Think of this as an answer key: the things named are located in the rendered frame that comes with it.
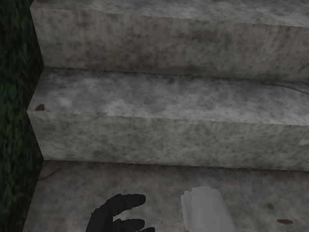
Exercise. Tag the robot left hand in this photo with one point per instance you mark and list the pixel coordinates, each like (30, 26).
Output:
(102, 218)

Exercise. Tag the right robot thigh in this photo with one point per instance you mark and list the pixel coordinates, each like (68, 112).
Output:
(204, 211)

